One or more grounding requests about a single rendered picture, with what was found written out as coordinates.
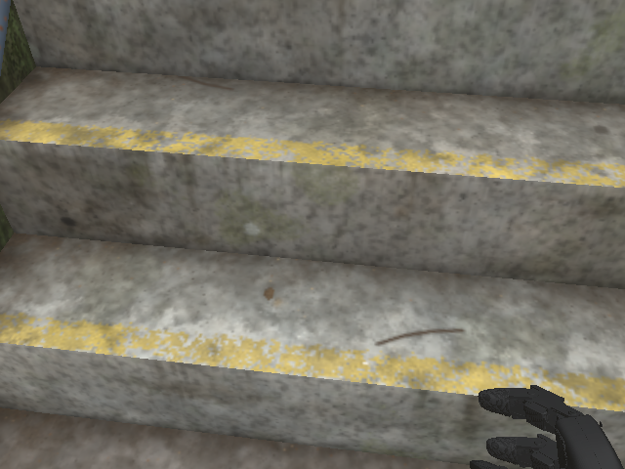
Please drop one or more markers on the right robot hand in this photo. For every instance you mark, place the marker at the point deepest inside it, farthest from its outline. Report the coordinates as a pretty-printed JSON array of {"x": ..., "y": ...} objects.
[{"x": 580, "y": 441}]

